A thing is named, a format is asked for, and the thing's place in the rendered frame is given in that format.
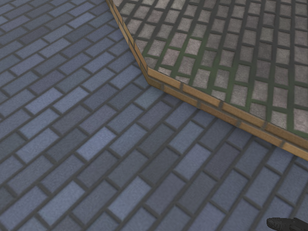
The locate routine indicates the robot right hand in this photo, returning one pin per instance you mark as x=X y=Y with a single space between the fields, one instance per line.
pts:
x=287 y=224

